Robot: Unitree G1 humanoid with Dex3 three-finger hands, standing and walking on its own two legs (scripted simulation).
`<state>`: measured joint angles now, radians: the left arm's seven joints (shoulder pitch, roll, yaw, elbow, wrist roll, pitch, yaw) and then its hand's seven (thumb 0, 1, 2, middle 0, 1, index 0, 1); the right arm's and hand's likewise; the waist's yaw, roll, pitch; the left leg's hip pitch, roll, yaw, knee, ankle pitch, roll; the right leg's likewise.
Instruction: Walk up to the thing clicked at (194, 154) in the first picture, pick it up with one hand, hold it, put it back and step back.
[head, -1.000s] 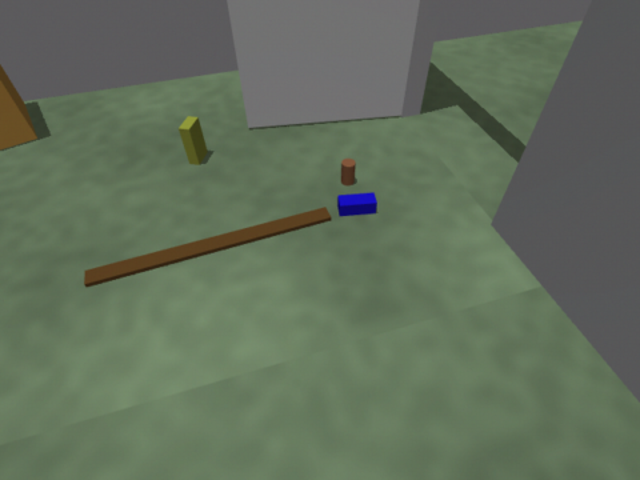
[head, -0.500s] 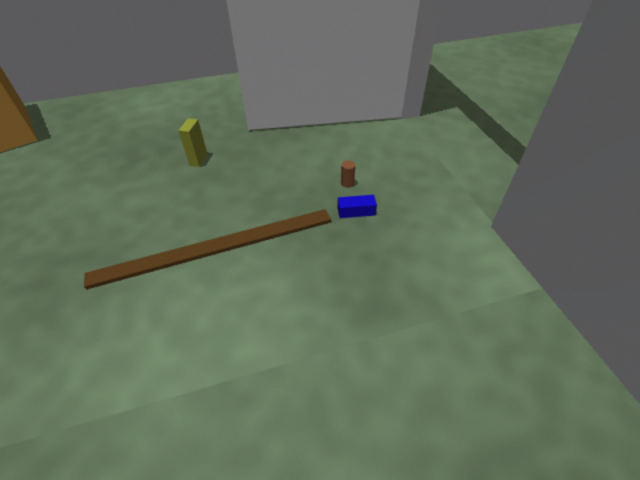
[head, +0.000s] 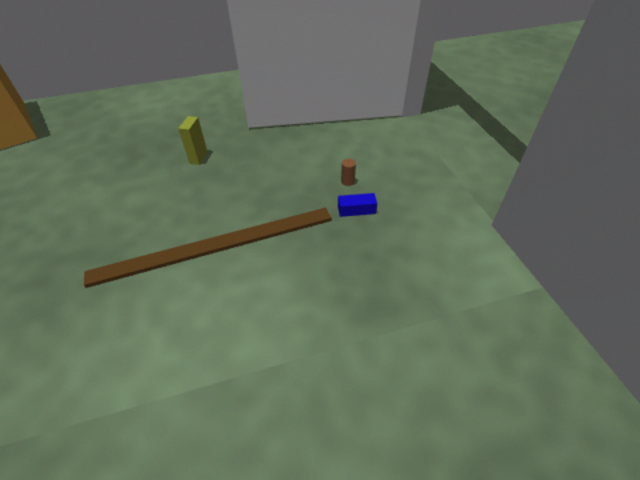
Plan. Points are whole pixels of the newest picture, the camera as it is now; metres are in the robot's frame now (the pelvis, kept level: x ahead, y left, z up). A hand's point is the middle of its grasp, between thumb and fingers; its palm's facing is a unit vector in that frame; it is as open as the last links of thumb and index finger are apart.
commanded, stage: stand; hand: left
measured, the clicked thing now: (193, 141) +1.72 +0.74 -0.68
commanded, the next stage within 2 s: walk up in 0.12 s
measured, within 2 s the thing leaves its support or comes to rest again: neither
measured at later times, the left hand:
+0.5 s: hand out of the picture +0.10 +0.41 -0.18, palm faces +0.12 -0.90 -0.41, open 7.4 cm
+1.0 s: hand (111, 312) +0.41 +0.41 -0.14, palm faces +0.20 -0.90 -0.39, open 7.4 cm
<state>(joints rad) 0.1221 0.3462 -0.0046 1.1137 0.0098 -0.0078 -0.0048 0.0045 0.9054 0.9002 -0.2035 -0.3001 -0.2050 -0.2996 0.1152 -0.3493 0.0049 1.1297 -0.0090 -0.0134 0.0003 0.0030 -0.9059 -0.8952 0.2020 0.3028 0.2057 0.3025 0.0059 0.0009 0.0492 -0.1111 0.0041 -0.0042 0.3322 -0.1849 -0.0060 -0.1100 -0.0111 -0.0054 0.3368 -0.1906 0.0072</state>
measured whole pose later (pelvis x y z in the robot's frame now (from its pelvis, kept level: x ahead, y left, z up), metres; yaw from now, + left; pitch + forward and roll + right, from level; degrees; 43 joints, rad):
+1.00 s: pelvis +0.35 +0.11 -0.03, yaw +14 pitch -2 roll +0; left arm 0.14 0.41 0.08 0.91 0.01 -0.08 -0.08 0.01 0.91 0.90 -0.20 -0.30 -0.20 -0.30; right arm 0.37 -0.42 -0.06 0.94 -0.01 -0.07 0.03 0.01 -0.90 -0.90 0.20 0.30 0.21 0.30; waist -0.02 0.05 0.06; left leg -0.15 0.04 -0.04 0.93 -0.49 0.03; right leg -0.42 -0.06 -0.11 0.65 -0.20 -0.02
